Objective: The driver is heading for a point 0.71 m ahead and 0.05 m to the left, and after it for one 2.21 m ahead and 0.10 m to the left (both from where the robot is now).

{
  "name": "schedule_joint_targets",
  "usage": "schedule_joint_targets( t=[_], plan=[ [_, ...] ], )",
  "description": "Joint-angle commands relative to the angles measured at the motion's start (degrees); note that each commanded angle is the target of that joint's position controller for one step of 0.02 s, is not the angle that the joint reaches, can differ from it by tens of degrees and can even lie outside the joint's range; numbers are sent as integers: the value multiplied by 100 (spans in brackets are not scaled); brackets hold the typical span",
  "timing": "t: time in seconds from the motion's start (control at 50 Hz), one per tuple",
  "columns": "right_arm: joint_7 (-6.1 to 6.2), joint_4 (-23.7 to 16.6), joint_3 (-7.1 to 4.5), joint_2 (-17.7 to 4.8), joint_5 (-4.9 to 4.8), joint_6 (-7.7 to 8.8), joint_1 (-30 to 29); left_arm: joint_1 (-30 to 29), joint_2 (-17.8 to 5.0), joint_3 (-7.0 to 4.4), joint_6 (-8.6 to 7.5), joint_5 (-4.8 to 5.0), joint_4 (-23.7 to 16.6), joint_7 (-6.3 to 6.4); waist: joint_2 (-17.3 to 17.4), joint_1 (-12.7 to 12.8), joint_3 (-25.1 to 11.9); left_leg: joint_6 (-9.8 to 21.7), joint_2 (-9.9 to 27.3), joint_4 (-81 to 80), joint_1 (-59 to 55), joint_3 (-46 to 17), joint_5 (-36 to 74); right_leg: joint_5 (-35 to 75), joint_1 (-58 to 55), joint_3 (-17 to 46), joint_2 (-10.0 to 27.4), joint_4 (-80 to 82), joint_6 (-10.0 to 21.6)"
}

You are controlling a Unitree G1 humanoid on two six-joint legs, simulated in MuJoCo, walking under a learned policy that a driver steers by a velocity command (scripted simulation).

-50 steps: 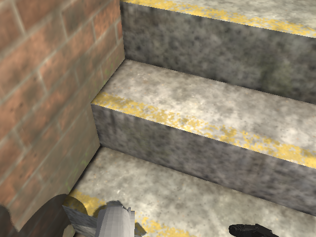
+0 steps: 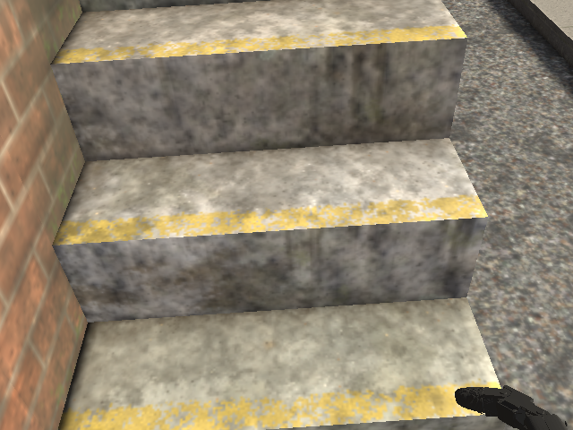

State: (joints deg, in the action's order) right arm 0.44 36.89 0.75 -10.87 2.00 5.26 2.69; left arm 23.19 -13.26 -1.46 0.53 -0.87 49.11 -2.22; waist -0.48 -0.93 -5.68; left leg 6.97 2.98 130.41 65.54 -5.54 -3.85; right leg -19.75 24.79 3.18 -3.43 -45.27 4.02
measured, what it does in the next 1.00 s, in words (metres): climbs: left foot 0.21 m higher, then right foot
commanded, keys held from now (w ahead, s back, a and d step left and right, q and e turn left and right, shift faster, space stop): w+e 0.12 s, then w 0.88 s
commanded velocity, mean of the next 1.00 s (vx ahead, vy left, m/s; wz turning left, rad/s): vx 0.50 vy -0.01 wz -0.20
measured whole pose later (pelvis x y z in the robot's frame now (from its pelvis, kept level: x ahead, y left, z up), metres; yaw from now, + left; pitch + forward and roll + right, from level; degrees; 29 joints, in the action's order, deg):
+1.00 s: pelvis +0.24 +0.00 +0.23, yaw -6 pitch +0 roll +3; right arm -0.7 47.5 0.0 -8.7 -1.8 5.5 9.8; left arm 23.4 -6.8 0.9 -4.5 -0.7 52.1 0.4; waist 1.2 1.5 -3.7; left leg 3.8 -6.0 131.6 57.6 -5.5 -14.4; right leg -15.4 20.3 0.2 3.8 -35.2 0.6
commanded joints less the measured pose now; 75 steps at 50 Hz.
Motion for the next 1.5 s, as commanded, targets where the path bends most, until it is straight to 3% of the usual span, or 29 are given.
schedule_joint_targets(
  t=[0.02,0.12,0.26,0.3,0.34,0.36,0.38,0.4,0.42,0.44,0.5,0.54,0.64,0.68,0.74,0.78,0.8,0.82,0.86,0.96,1.12,1.26,1.32,1.36,1.38,1.4,1.42,1.46,1.5],
  plan=[
    [226,3,269,580,-68,-115,687,-971,49,109,-311,-155,-279,-175,-127,-626,1196,-188,9,1683,1120,331,282,-613,1325,1543,874,2067,-28],
    [445,-360,355,746,39,3,-481,-252,-388,58,-330,-150,-188,-33,-522,23,966,-607,137,726,2113,747,315,-578,479,2308,817,2313,-189],
    [138,-369,484,850,-185,164,-678,713,-173,23,-13,-13,525,536,-1546,393,205,-482,327,-505,2606,997,-614,2854,-2963,1966,1708,3001,540],
    [-24,-131,302,375,-113,202,102,-757,-335,-5,-26,142,41,488,-1468,-424,-366,3,-51,-3736,-1676,1560,-1655,8140,-1362,377,1226,2867,486],
    [92,120,-90,-564,-94,42,1107,-601,-1141,-205,-279,208,264,438,-1893,-934,-1253,-150,-503,-5647,-4120,1333,-2365,12856,-2179,720,1810,2325,1065],
    [64,434,-131,-750,-187,-17,1635,-922,-1086,-172,-319,281,295,416,-1823,-1164,-1397,-178,-544,-7514,-4468,933,-1898,12754,-2934,470,1769,1486,1083],
    [-29,859,-358,-945,11,-38,1851,814,-111,-105,-299,323,632,212,617,-61,-2110,631,658,-8031,-7045,-1810,-3310,10113,-494,828,715,-595,768],
    [-50,1134,-415,-1072,237,-177,2521,422,223,30,-496,200,873,100,2548,-516,-2855,1512,1310,-9635,-7060,-4156,-3033,3036,-60,963,-295,-3527,521],
    [-148,1489,-388,-669,317,-277,2446,134,349,12,-712,236,616,-135,2005,-395,-2606,1259,956,-9748,-6874,-3724,-3205,2065,564,1522,-491,-5101,464],
    [-213,1785,-198,-115,182,-393,2310,-1138,734,180,-825,272,115,-220,898,-507,-1204,691,239,-8848,-5797,-1287,-600,1558,558,878,-237,-5273,329],
    [-198,1947,-11,707,-72,-411,1237,-864,578,110,-374,444,-230,-96,281,470,501,594,439,-9532,-3241,-1525,-3179,1016,1641,775,-178,-6569,229],
    [-157,2000,-58,420,-278,-351,1035,-482,525,148,-196,341,-322,18,320,724,952,563,401,-9969,-2944,-1043,-3357,947,1826,544,-56,-6076,76],
    [77,1823,-262,-237,-202,-278,1220,-1011,427,239,-155,415,-868,314,1129,499,973,954,868,-10823,-2961,-1201,-3945,868,2064,-102,610,-4452,-439],
    [301,1514,-488,-893,-552,-427,1119,-1062,198,248,-140,465,-847,398,1387,324,731,770,313,-11311,-2187,-162,-3572,-651,-819,-803,439,-419,-537],
    [332,1448,-531,-1079,-194,-208,971,-351,-141,-146,-28,622,-285,492,1635,536,974,916,738,-10924,-2241,-403,-3606,220,-2149,-497,440,531,-591],
    [135,1218,-226,160,-276,-77,862,633,-108,-58,-226,304,44,207,-655,613,1061,329,-135,-6648,-1654,434,-2217,-894,-2109,1704,1394,2039,-279],
    [26,1192,-210,339,-406,8,1611,501,-582,-123,-297,88,-345,269,-2509,295,342,20,-474,-4873,-1063,-65,-1597,-3935,-2023,4963,2469,3785,591],
    [-8,1136,-315,109,-451,67,1464,-309,-270,-28,-403,67,-440,324,-2156,-31,621,-273,-545,-2830,-670,-627,-1196,-3923,-1421,5571,2552,4144,813],
    [5,963,-232,232,-403,53,1171,-1100,97,166,-492,17,-544,295,-1421,-370,915,-455,-623,-988,1,-583,-1263,-2036,-941,3153,2142,2991,608],
    [-195,889,74,544,-366,73,873,219,38,129,-607,-8,54,250,-454,207,387,-279,-847,603,518,-201,-1017,-657,-1503,1730,1958,2576,672],
    [241,569,171,508,-515,-131,20,380,-101,100,-595,-60,405,257,-979,489,1244,-715,-276,735,2205,-126,-1380,-1255,-1595,1479,2504,3286,690],
    [287,-300,477,935,-79,-334,-638,152,-452,-198,-392,272,897,525,-1403,127,1010,-361,963,-1454,904,488,-1871,-280,-873,156,2366,4711,201],
    [236,316,198,304,-132,-529,573,-302,-803,-345,-73,255,880,257,-1159,-394,83,-106,172,-3649,-3282,1932,-2758,2520,61,-897,2000,4650,307],
    [176,344,-197,-472,-74,-480,1798,-191,-1057,-340,-102,430,946,296,-1529,-1040,-756,-88,-453,-6388,-4457,658,-3679,7261,-1771,-573,1758,1963,129],
    [165,1072,-461,-1312,187,-559,3067,-694,-446,-226,-180,438,758,292,216,-1146,-817,104,269,-7917,-5548,-1563,-2174,6204,-517,-394,1532,-110,-150],
    [253,1387,-592,-1929,108,-666,3632,-411,253,-150,-194,415,935,42,2522,-810,-1027,254,1241,-10805,-5848,-4100,-1706,1093,475,514,178,-2786,-654],
    [178,1153,-531,-1652,78,-656,2673,590,677,-240,-183,704,1248,84,2241,-233,-1159,393,2177,-11204,-5856,-4756,-1107,1012,1274,1965,-520,-5760,-1032],
    [20,975,-381,-918,-286,-679,1421,-312,330,-211,25,426,766,26,1632,122,320,213,1831,-10152,-4003,-2375,-2980,1423,2018,1077,-116,-6692,-940],
    [97,797,-115,-26,-15,-753,534,-573,63,-250,145,282,472,217,1774,651,634,-275,1453,-9394,-3405,-778,-2618,1810,2006,1273,-228,-6930,-803]
  ],
)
